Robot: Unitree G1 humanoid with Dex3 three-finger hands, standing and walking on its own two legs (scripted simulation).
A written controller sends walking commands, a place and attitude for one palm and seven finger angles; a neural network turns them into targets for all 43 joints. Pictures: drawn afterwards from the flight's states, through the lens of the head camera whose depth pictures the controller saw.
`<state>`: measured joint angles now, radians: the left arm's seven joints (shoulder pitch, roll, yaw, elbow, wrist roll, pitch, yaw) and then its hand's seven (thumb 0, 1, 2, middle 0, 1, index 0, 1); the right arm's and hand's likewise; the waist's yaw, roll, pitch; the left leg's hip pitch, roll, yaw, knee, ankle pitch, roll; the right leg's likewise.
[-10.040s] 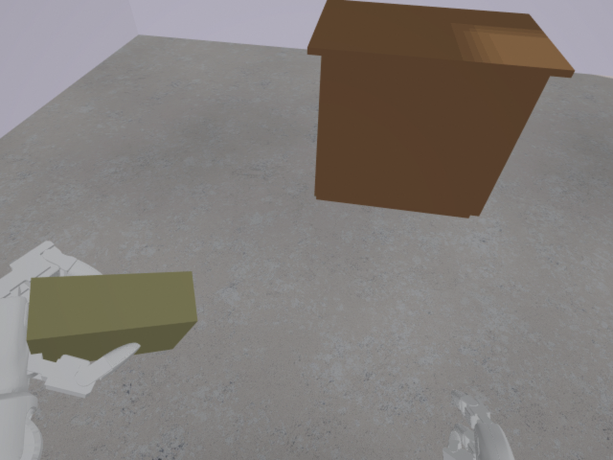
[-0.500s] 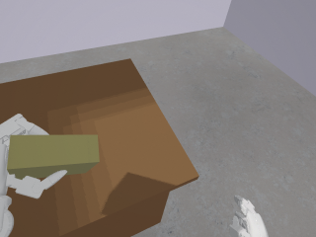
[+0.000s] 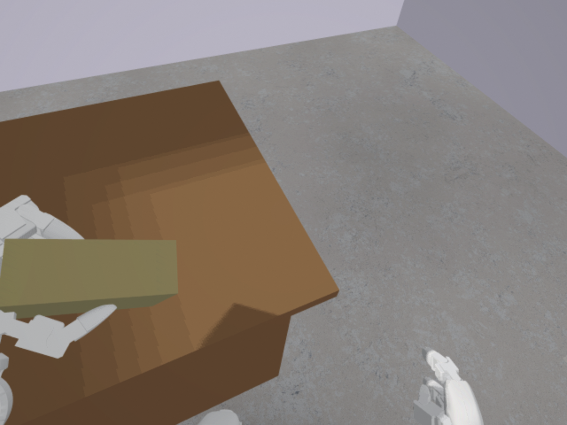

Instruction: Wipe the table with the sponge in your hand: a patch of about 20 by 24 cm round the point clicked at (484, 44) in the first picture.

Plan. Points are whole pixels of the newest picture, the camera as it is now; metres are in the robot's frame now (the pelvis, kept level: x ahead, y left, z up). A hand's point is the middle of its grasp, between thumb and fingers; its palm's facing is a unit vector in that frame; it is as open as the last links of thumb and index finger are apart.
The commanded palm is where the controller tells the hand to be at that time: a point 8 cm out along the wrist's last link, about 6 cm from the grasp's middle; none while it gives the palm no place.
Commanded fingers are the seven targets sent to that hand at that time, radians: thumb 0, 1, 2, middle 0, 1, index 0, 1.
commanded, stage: shuffle to correct the standing spot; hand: left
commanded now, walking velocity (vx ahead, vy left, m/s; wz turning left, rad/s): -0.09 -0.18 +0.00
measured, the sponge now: (119, 278) +0.23 +0.20 +0.14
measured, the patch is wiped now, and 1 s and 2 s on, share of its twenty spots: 0.00 0.00 0.00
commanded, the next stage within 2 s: none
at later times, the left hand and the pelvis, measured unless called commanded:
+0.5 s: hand (66, 289) +0.20 +0.23 +0.17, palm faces +0.30 -0.81 -0.50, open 9.5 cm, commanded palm +0.15 +0.26 +0.18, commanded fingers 0.00 0.10 1.30 -1.20 -1.60 -1.20 -1.60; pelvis -0.01 -0.02 +0.00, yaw +1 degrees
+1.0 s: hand (86, 286) +0.21 +0.21 +0.17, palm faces +0.33 -0.83 -0.45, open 9.5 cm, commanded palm +0.16 +0.25 +0.18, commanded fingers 0.00 0.10 1.30 -1.20 -1.60 -1.20 -1.60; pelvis +0.00 -0.03 +0.00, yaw +1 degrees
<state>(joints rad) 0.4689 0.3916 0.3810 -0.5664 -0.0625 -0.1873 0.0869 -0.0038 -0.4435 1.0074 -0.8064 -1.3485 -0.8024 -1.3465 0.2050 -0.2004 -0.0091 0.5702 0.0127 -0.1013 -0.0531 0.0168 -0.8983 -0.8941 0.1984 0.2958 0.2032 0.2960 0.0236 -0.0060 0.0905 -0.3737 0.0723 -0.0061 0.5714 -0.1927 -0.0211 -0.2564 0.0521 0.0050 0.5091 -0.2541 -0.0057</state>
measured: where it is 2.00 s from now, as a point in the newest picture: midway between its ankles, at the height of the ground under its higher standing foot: outside the picture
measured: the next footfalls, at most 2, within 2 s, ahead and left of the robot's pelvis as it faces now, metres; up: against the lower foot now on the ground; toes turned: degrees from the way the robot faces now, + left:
left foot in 1.82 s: +0.01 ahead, +0.10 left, +0.00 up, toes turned +3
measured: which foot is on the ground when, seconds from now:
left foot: down 0.00-1.00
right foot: down 0.00-1.00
